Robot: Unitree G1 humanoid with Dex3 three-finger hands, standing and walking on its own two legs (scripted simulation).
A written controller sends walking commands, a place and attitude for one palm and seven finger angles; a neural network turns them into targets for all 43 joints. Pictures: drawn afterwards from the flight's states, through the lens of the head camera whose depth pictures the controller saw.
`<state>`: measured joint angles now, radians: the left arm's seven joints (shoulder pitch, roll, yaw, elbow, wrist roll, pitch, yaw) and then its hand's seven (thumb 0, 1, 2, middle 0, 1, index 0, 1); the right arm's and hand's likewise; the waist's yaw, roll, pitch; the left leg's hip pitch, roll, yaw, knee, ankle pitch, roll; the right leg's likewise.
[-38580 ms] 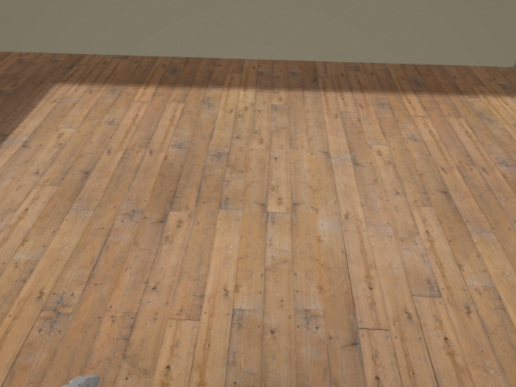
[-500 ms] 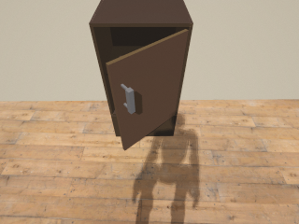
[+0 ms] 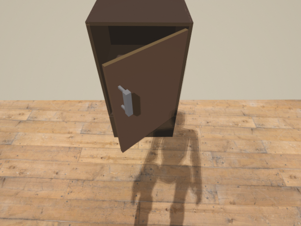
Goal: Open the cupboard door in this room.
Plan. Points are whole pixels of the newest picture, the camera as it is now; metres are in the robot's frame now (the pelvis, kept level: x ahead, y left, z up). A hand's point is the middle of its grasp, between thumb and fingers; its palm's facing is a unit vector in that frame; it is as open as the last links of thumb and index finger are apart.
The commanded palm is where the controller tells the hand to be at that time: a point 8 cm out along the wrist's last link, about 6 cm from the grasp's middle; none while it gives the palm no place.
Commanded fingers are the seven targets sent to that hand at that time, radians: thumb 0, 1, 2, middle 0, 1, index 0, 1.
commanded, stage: look to check the result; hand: left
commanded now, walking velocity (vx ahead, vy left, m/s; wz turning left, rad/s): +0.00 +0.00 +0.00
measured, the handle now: (124, 100) +0.58 +0.14 -0.06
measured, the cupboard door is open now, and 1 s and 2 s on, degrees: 41 41 41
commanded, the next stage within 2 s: walk to a spot facing it in 0.34 s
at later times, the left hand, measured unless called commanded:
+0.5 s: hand out of the picture +0.00 +0.15 -0.18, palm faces +0.03 -0.98 -0.19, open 7.4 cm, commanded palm none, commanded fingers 0.00 0.90 0.90 -0.20 -0.30 -0.20 -0.30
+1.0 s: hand out of the picture +0.11 +0.18 -0.17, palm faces -0.16 -0.96 -0.23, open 7.4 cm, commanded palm none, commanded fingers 0.00 0.90 0.90 -0.20 -0.30 -0.20 -0.30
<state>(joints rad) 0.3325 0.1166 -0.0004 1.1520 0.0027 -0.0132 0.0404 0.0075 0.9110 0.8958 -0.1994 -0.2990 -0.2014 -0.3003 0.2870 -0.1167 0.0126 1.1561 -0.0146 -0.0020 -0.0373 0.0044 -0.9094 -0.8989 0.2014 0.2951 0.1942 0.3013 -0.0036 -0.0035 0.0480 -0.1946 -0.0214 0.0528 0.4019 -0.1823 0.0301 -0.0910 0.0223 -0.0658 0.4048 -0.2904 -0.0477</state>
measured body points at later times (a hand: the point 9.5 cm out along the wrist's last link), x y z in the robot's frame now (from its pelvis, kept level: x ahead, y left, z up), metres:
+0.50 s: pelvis +0.01 -0.01 +0.00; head +0.03 -0.02 +0.45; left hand +0.00 +0.20 -0.16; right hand +0.01 -0.23 -0.16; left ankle +0.02 +0.10 -0.74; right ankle -0.04 -0.08 -0.74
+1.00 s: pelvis +0.00 -0.01 -0.01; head +0.05 -0.01 +0.44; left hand +0.12 +0.23 -0.15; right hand -0.02 -0.25 -0.15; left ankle +0.02 +0.10 -0.74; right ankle -0.06 -0.12 -0.68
